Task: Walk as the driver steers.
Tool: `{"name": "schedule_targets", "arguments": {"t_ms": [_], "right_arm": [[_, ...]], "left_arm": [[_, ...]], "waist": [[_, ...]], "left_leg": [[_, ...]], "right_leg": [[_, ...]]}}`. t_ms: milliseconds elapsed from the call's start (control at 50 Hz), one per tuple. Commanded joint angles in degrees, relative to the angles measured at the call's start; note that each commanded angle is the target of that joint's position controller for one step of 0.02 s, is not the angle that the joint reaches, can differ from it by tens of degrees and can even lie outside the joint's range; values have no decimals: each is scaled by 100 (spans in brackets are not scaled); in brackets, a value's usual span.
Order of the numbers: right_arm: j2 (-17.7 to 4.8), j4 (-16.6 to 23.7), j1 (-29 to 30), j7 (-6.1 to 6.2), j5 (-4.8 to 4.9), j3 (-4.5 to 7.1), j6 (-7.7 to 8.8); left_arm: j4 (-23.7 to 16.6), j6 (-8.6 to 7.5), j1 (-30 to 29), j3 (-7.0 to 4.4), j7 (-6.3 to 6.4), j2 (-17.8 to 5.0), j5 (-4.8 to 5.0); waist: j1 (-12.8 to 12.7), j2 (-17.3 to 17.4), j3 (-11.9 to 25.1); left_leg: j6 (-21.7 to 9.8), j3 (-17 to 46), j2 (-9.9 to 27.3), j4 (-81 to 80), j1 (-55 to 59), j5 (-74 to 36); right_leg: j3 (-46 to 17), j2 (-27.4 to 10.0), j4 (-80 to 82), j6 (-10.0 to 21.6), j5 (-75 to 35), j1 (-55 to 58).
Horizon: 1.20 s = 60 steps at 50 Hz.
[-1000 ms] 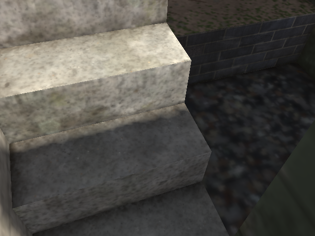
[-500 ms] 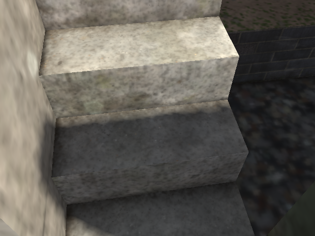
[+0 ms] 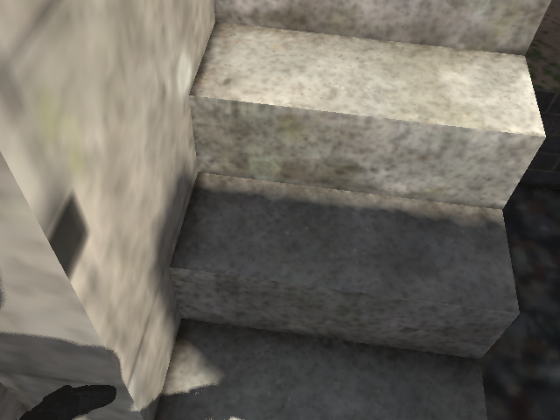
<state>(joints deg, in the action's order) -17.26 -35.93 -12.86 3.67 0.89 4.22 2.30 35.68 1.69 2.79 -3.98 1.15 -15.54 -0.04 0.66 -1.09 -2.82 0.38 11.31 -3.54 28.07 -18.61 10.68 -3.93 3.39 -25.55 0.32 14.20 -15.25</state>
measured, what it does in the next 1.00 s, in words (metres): steps on the spot: left foot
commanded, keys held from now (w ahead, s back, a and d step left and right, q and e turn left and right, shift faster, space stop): w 1.00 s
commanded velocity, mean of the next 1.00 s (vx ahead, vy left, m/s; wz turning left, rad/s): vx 0.28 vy -0.06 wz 0.13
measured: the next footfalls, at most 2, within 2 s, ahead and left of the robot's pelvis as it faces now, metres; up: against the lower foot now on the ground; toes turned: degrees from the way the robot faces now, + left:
left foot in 0.28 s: +0.04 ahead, +0.14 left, +0.00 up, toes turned -1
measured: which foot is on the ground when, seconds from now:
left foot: down 0.00-0.00, up 0.02-0.26, down 0.28-1.00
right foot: down 0.00-1.00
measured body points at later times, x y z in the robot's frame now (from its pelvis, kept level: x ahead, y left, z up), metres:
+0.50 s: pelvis +0.02 +0.00 +0.01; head +0.03 +0.01 +0.46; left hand +0.18 +0.26 -0.08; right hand +0.23 -0.22 -0.08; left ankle +0.00 +0.14 -0.74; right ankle +0.02 -0.12 -0.74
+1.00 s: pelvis +0.04 +0.01 +0.01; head +0.04 +0.02 +0.46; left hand +0.16 +0.30 -0.09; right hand +0.24 -0.22 -0.09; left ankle +0.00 +0.14 -0.74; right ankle +0.02 -0.12 -0.74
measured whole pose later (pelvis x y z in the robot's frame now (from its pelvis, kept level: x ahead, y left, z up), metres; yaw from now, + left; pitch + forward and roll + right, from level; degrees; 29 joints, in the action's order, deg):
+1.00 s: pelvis +0.04 +0.01 +0.01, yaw +6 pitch +1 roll -1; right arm -15.4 -52.0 -3.5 -1.9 -2.4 -0.4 6.0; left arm 40.5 -0.4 10.1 -2.9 2.4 -15.8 -0.5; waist -0.5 -0.9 1.2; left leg 1.0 6.6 -0.3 17.2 -6.1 11.7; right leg 0.7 -0.5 -14.2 -1.0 10.6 -4.2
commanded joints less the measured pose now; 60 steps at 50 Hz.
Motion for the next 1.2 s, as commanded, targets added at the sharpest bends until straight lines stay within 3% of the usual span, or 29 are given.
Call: {"name": "schedule_targets", "arguments": {"t_ms": [20,40,60,80,100,120,140,180,200,240,260,280,300,340,360,400,480,540,560,600,680,800,1200], "right_arm": [[159,481,398,-148,-141,-128,185],[-352,548,226,-77,-102,10,231],[-651,380,57,-56,-143,90,217],[-793,193,69,-142,-182,152,173],[-633,87,74,-171,-231,133,144],[-449,81,171,-179,-251,73,181],[-254,56,295,-211,-274,-2,222],[23,82,650,-257,-272,-145,318],[45,107,814,-266,-257,-181,351],[-51,32,760,-289,-242,-202,376],[-145,12,813,-294,-290,-216,401],[-288,14,783,-285,-325,-216,420],[-505,-55,786,-295,-352,-181,429],[-193,-210,856,-336,-342,-263,438],[-163,-257,986,-337,-371,-290,464],[-173,-323,1096,-346,-368,-310,517],[-239,-532,1118,-401,-325,-321,566],[-287,-648,1176,-422,-322,-328,571],[-246,-653,1261,-468,-355,-346,553],[-439,-831,1303,-526,-282,-326,533],[-418,-996,1324,-583,-302,-336,482],[-523,-1161,1280,-555,-315,-301,451],[-567,-1313,1374,-517,-322,-311,441]], "left_arm": [[-320,-77,547,-115,58,-606,-204],[-282,-121,338,-190,3,-834,-425],[-432,-211,-135,-91,-19,-470,-377],[-415,-296,-272,27,16,-97,-262],[-416,-327,-287,79,33,-43,-219],[-430,-362,-323,82,63,-73,-174],[-397,-384,-255,99,83,-113,-190],[-392,-366,-152,93,81,-214,-195],[-346,-347,55,76,65,-299,-169],[-279,-324,310,71,31,-424,-93],[-237,-345,419,69,36,-422,-30],[-210,-390,515,78,22,-420,-38],[-235,-421,702,83,14,-370,-41],[-406,-457,189,133,54,-216,-93],[-415,-456,97,148,67,-161,-95],[-413,-418,147,120,78,-259,-75],[-422,-367,207,110,52,-322,-119],[-422,-346,196,97,50,-391,-107],[-335,-341,350,48,111,-452,-63],[-381,-350,279,71,135,-406,-115],[-282,-273,349,9,132,-533,-82],[-166,-321,352,-26,137,-587,-60],[293,-288,568,-60,148,-673,-28]], "waist": [[-226,-44,1014],[40,-886,871],[239,-778,762],[255,-556,674],[258,-454,598],[251,-382,461],[205,-287,419],[41,-462,507],[-81,-596,633],[-62,-662,774],[-65,-496,802],[-72,-391,935],[-224,-40,1060],[-2,168,817],[-27,291,736],[-66,436,626],[-72,378,680],[-73,316,720],[-56,222,698],[-186,112,738],[-133,280,862],[-96,223,815],[-121,157,766]], "left_leg": [[-6,303,216,1218,-1450,2121],[307,28,122,2390,-1555,2382],[527,99,519,3096,-1146,1957],[674,62,491,3258,-1107,1551],[761,-38,501,3182,-1032,1321],[809,-59,593,2858,-901,1108],[800,-209,655,2357,-613,947],[714,-637,616,1174,-34,903],[638,-708,586,647,33,927],[483,-776,562,-631,319,484],[397,-598,676,-1080,686,-148],[326,-367,892,-1035,1118,-537],[167,-209,938,-506,1243,-585],[123,-204,830,-677,904,-181],[180,-187,834,-769,831,-226],[227,-156,802,-879,733,-302],[177,-122,797,-993,682,-531],[140,-109,793,-1054,703,-693],[152,-93,795,-1115,717,-731],[100,-17,904,-1160,703,-906],[28,17,954,-1166,1044,-1251],[-14,25,941,-1189,1159,-1381],[52,-27,879,-1279,1143,-1300]], "right_leg": [[-1329,-1608,1076,796,-1217,2279],[-2430,-2402,1446,1634,-670,949],[-2304,-2308,1556,1691,-386,556],[-1685,-1877,1556,1492,-161,463],[-1251,-1541,1527,1255,-113,455],[-1023,-1461,1524,1173,-497,362],[-769,-1316,1501,1123,-868,269],[-445,-1091,1336,1028,-1665,385],[-507,-1127,1189,1019,-1999,750],[-584,-1137,950,882,-2107,1254],[-627,-1085,931,707,-2011,1178],[-631,-1005,961,525,-1800,1007],[-451,-774,1160,362,-1348,883],[-253,-683,1208,258,-678,915],[-241,-680,1197,267,-694,935],[-218,-667,1164,270,-991,1032],[-179,-710,1067,200,-1535,1339],[-152,-731,1029,148,-1706,1448],[-167,-751,1061,106,-1650,1477],[-115,-810,1021,5,-1720,1595],[-39,-866,992,-54,-1719,1452],[6,-908,1008,-125,-1976,1383],[45,-954,1214,-131,-2152,1512]]}}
